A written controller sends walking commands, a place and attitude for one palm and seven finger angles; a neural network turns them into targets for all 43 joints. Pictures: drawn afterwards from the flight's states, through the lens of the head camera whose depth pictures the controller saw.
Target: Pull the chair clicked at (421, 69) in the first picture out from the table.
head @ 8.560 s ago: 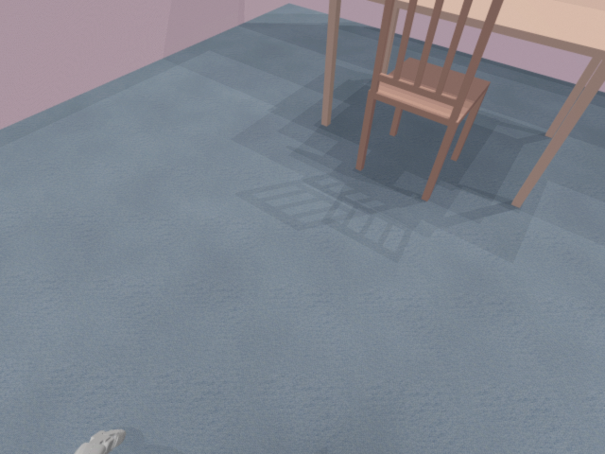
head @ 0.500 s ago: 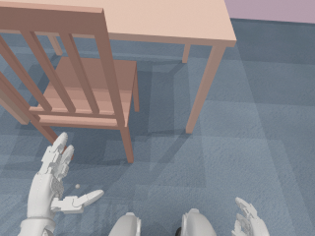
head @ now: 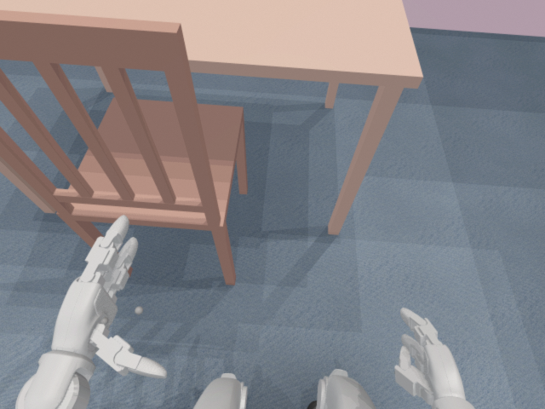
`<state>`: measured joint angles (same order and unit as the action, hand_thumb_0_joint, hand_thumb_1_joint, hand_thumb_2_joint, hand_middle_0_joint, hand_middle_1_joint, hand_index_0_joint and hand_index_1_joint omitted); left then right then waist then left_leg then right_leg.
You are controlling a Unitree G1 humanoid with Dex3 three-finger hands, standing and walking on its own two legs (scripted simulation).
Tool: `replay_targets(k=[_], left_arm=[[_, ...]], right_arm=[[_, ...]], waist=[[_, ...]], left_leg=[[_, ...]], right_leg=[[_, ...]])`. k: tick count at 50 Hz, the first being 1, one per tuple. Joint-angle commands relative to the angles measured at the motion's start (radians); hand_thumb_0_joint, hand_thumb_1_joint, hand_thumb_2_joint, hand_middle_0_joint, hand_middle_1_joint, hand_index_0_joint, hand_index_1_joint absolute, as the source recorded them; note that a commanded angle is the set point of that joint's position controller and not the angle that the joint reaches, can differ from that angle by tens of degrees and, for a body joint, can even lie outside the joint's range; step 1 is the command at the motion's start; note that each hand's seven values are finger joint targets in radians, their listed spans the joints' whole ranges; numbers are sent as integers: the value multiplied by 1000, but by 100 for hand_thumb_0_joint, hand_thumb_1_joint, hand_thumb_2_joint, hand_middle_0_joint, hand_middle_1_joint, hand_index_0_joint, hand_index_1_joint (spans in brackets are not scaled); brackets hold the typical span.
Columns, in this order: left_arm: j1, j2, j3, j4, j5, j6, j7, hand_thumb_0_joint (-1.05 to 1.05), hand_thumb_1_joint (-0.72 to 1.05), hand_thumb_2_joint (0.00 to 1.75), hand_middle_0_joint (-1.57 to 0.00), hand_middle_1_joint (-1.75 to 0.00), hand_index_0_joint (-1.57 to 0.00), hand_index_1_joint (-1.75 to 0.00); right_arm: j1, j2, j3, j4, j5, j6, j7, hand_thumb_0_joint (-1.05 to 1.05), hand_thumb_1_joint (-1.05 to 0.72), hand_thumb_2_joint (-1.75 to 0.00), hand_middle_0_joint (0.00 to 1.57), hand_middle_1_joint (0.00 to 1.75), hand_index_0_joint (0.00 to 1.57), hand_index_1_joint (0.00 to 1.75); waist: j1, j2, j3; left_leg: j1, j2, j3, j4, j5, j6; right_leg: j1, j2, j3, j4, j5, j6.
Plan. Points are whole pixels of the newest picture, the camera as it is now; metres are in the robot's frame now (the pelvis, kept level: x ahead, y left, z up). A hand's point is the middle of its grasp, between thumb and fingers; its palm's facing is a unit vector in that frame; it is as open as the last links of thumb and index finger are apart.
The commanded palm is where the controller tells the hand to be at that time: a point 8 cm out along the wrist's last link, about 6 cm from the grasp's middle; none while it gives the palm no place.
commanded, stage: raise the hand toward the chair's back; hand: left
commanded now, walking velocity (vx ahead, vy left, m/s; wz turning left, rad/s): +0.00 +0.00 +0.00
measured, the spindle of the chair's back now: (96, 144) +0.52 +0.36 +0.01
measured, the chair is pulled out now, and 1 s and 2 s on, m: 0.00 0.00 0.00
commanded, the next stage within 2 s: aim the fingers beside a spindle in 0.66 s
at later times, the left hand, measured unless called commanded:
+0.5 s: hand (125, 300) +0.24 +0.20 +0.05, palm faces +0.02 -1.00 -0.06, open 16.9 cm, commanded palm +0.22 +0.26 +0.05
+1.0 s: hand (144, 297) +0.25 +0.19 +0.03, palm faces -0.06 -1.00 -0.03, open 17.0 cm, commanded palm +0.24 +0.25 +0.04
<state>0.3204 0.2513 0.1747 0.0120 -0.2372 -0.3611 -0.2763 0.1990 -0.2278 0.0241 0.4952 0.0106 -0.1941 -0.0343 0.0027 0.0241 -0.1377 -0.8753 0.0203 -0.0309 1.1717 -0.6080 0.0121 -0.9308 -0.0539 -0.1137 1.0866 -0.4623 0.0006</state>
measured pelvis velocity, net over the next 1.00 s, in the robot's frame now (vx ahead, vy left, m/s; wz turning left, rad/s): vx -0.01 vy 0.00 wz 0.00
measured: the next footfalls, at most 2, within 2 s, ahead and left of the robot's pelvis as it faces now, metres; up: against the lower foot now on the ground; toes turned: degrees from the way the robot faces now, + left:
none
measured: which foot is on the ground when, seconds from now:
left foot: down 0.00-1.00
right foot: down 0.00-1.00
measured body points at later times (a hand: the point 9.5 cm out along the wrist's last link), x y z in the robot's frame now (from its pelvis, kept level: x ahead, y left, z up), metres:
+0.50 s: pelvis +0.00 +0.00 +0.01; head +0.08 +0.01 +0.45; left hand +0.23 +0.26 +0.06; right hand +0.16 -0.25 -0.07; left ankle -0.03 +0.11 -0.65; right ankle +0.03 -0.13 -0.65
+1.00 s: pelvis -0.01 +0.00 +0.00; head +0.08 +0.02 +0.44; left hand +0.25 +0.24 +0.03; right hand +0.17 -0.24 -0.08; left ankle -0.03 +0.11 -0.65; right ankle +0.03 -0.13 -0.65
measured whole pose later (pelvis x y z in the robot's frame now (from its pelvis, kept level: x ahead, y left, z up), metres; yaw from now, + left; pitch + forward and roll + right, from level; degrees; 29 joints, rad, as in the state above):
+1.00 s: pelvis -0.01 +0.00 +0.00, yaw +0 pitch +17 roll -3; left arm 0.19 0.25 0.19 0.13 -0.25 -0.37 -0.30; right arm 0.23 -0.25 0.02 0.52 0.01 -0.20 -0.04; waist -0.02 0.02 -0.13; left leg -0.89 0.01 -0.02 1.17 -0.59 0.02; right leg -0.94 -0.06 -0.10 1.08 -0.44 0.00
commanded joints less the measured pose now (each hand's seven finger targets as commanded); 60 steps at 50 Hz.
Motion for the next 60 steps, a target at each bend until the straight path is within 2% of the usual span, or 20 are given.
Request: replay_targets(k=[1,3,5,9,11,14,18,22,24,26,30,33,38,42,47,48,51,52,55,60], left_arm=[[-33,164,149,-270,-57,-57,-16,0,-50,30,-6,-8,-6,-8],[-34,157,162,-275,-67,-70,7,0,-50,30,-6,-8,-6,-8],[-46,133,153,-222,-66,-79,25,0,-50,30,-6,-8,-6,-8],[-87,113,109,-107,-42,-77,3,0,-50,30,-6,-8,-6,-8],[-77,111,91,-77,-44,-59,-30,0,-50,30,-6,-8,-6,-8],[-70,143,120,-110,-63,-47,-56,0,-50,30,-6,-8,-6,-8],[-75,175,170,-197,-72,-79,-19,0,-50,30,-6,-8,-6,-8],[-90,144,149,-161,-55,-122,32,0,-50,30,-6,-8,-6,-8],[-106,130,121,-130,-41,-126,28,0,-50,30,-6,-8,-6,-8],[-105,118,94,-84,-37,-109,5,0,-50,30,-6,-8,-6,-8],[-107,156,113,-122,-51,-84,-42,0,-50,30,-6,-8,-6,-8],[-99,173,142,-188,-63,-88,-33,0,-50,30,-6,-8,-6,-8],[-104,136,137,-130,-66,-102,1,0,-50,30,-6,-8,-6,-8],[-191,94,51,-84,-36,-92,-15,0,-50,30,-6,-8,-6,-8],[-255,159,96,-97,-30,-83,-23,0,-50,30,-6,-8,-6,-8],[-271,159,101,-115,-28,-87,-16,0,-50,30,-6,-8,-6,-8],[-250,166,135,-110,-35,-95,15,0,-50,30,-6,-8,-6,-8],[-250,175,150,-82,-34,-93,25,0,-50,30,-6,-8,-6,-8],[-268,122,101,-53,-26,-93,32,0,-50,30,-6,-8,-6,-8],[-323,108,58,1,-11,-71,17,0,-50,30,-6,-8,-6,-8]], right_arm=[[28,-136,-75,-145,14,-50,-23,0,-90,-90,20,30,20,30],[24,-125,-70,-132,12,-51,-21,0,-90,-90,20,30,20,30],[27,-124,-73,-115,10,-49,-19,0,-90,-90,20,30,20,30],[29,-142,-73,-98,11,-46,-14,0,-90,-90,20,30,20,30],[27,-153,-73,-110,17,-46,-13,0,-90,-90,20,30,20,30],[22,-159,-78,-128,22,-46,-15,0,-90,-90,20,30,20,30],[22,-142,-74,-133,15,-46,-13,0,-90,-90,20,30,20,30],[18,-136,-71,-112,11,-46,-10,0,-90,-90,20,30,20,30],[19,-143,-70,-108,10,-47,-7,0,-90,-90,20,30,20,30],[20,-153,-68,-114,15,-44,-8,0,-90,-90,20,30,20,30],[22,-161,-70,-131,20,-48,-16,0,-90,-90,20,30,20,30],[23,-151,-66,-134,19,-51,-18,0,-90,-90,20,30,20,30],[17,-145,-63,-115,14,-50,-16,0,-90,-90,20,30,20,30],[19,-157,-59,-111,13,-56,-14,0,-90,-90,20,30,20,30],[32,-166,-62,-112,12,-59,-21,0,-90,-90,20,30,20,30],[31,-162,-62,-114,11,-58,-20,0,-90,-90,20,30,20,30],[32,-152,-63,-110,6,-54,-16,0,-90,-90,20,30,20,30],[36,-152,-64,-107,5,-48,-15,0,-90,-90,20,30,20,30],[30,-148,-63,-103,6,-40,-6,0,-90,-90,20,30,20,30],[41,-164,-69,-101,9,-25,-4,0,-90,-90,20,30,20,30]], waist=[[1,34,-364],[3,51,-349],[-11,20,-288],[-36,13,-227],[-33,8,-220],[-16,-4,-278],[3,44,-306],[-13,31,-222],[-26,62,-194],[-35,38,-171],[-23,22,-254],[-9,51,-293],[-23,1,-210],[-51,34,-173],[-34,29,-264],[-27,62,-286],[-9,54,-317],[-12,23,-316],[-19,60,-295],[-41,22,-294]], left_leg=[[147,-26,-2,-194,525,-6],[153,-24,-7,-200,553,-10],[132,-22,-8,-200,531,-12],[91,-23,-3,-200,459,-9],[79,-27,1,-212,421,-7],[95,-32,7,-223,425,-1],[128,-31,3,-235,467,-6],[100,-25,-4,-234,410,-9],[99,-26,-2,-234,372,-10],[76,-28,-2,-236,316,-6],[99,-31,-2,-240,330,0],[140,-29,-10,-245,402,-5],[90,-27,-14,-235,356,-8],[66,-28,-18,-219,302,-7],[73,-28,-19,-206,328,-6],[93,-29,-17,-207,360,-9],[93,-29,-12,-200,418,-13],[76,-28,-15,-197,417,-12],[77,-27,-6,-192,422,-16],[51,-24,-6,-181,389,-11]], right_leg=[[377,46,47,-115,378,-23],[372,49,42,-109,396,-28],[340,50,35,-113,377,-24],[290,48,39,-123,309,-21],[300,45,43,-139,276,-20],[358,43,54,-154,286,-19],[375,46,51,-144,313,-24],[306,50,43,-142,238,-25],[261,47,40,-143,197,-24],[248,46,44,-158,145,-23],[309,45,56,-167,166,-21],[330,48,46,-151,225,-24],[280,52,38,-149,181,-21],[205,47,40,-136,126,-24],[236,47,49,-120,150,-26],[241,45,50,-113,176,-27],[275,44,49,-101,234,-27],[276,47,47,-97,236,-27],[247,44,47,-90,244,-26],[224,43,49,-88,225,-22]])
